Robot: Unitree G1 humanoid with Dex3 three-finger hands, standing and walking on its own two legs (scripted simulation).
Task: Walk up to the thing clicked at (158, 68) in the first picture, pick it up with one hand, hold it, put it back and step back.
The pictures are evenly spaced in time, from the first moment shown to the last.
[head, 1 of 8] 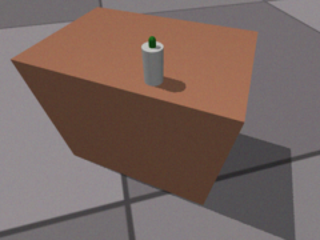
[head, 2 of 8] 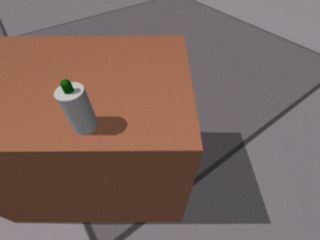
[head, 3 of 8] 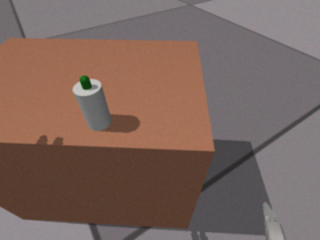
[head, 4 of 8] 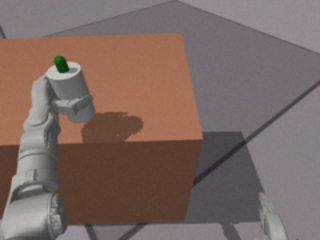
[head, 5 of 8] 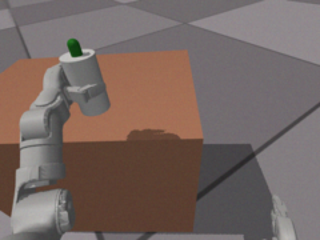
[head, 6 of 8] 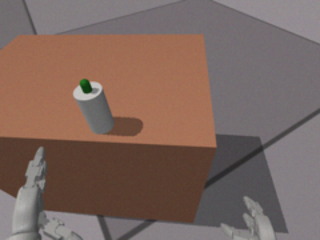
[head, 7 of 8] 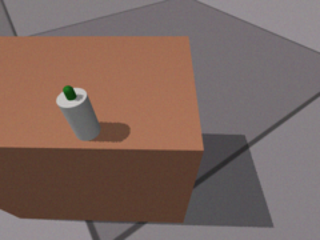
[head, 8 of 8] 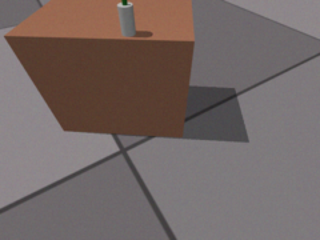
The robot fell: no
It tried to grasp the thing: yes
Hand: left
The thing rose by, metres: 0.24
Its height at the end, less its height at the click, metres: +0.00
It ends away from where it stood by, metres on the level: 0.03
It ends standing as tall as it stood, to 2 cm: yes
